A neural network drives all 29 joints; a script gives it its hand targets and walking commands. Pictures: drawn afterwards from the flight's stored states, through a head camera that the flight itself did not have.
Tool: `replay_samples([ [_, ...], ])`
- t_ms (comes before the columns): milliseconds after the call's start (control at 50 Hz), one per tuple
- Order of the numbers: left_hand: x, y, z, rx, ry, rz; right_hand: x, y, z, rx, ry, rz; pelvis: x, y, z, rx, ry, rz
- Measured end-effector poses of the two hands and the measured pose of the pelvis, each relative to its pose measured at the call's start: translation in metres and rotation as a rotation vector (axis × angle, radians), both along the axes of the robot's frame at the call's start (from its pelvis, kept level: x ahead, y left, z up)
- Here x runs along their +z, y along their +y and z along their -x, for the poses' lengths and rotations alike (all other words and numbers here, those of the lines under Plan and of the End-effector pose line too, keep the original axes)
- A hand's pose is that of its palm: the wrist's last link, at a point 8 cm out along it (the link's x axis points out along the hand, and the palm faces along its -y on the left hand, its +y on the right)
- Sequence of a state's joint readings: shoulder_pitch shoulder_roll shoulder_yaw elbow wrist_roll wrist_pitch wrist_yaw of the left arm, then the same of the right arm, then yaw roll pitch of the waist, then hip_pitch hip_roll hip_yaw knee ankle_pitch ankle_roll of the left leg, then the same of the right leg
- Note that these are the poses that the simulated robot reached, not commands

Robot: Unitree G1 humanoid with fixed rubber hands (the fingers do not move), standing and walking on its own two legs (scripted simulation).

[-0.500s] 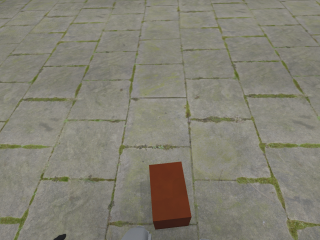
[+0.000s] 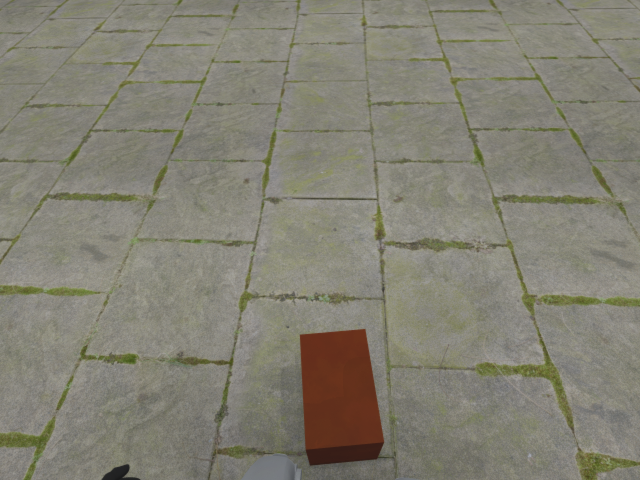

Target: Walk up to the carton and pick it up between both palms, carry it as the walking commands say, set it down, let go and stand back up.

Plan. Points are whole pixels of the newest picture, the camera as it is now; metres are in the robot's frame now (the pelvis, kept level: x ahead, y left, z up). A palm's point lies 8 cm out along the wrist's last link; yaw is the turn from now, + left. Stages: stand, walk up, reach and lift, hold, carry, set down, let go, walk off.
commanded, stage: walk up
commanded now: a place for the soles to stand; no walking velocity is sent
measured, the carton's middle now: (338, 396) +0.42 +0.00 -0.63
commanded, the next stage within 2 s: none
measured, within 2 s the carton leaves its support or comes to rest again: neither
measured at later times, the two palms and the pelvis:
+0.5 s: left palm out of the picture +0.11 +0.31 -0.10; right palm out of the picture +0.09 -0.32 -0.10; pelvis +0.02 +0.00 +0.00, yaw +1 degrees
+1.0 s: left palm out of the picture +0.11 +0.32 -0.10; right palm out of the picture +0.09 -0.32 -0.10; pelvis +0.03 +0.00 +0.00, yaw +2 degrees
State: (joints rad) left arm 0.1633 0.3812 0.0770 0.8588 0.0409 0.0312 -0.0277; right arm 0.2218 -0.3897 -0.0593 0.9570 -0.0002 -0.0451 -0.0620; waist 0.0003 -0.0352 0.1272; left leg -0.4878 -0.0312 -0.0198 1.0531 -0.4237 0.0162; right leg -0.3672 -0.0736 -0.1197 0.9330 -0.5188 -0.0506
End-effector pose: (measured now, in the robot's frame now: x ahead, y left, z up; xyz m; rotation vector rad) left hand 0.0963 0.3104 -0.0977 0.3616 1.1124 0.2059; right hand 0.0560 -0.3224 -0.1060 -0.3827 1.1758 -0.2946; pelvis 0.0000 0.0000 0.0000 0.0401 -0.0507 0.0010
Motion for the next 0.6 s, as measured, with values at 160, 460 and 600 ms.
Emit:
replay_samples([
  [160,-0.006,0.013,-0.006,0.022,0.015,0.018,0.006,0.014,-0.019,0.032,-0.01,0.014,0.001,0.013,-0.014,0.021,0.017,0.016],
  [460,0.001,-0.005,-0.016,0.016,-0.013,0.006,0.002,-0.003,-0.028,0.023,-0.021,0.002,0.001,-0.004,-0.017,0.017,0.0,-0.002],
  [600,-0.009,0.005,-0.015,0.034,-0.012,0.031,0.007,0.009,-0.035,0.045,-0.031,0.022,-0.001,0.008,-0.021,0.033,0.001,0.018],
])
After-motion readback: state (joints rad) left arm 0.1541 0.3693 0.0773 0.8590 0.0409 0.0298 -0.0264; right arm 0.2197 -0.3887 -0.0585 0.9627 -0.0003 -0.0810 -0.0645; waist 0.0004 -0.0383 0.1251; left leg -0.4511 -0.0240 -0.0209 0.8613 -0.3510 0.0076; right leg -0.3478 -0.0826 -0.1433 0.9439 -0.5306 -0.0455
